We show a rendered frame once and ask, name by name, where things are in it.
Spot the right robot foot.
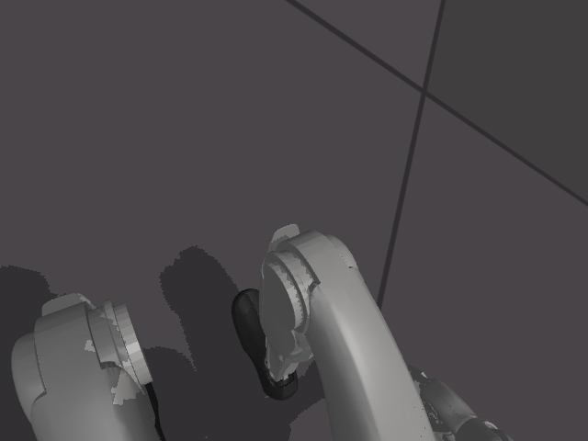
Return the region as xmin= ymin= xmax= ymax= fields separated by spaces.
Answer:
xmin=232 ymin=288 xmax=298 ymax=401

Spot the left robot foot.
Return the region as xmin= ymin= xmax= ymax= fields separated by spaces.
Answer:
xmin=145 ymin=382 xmax=166 ymax=441

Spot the right robot arm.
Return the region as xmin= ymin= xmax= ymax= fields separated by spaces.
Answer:
xmin=455 ymin=417 xmax=514 ymax=441

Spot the right robot hand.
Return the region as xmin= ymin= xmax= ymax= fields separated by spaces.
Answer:
xmin=407 ymin=365 xmax=478 ymax=441

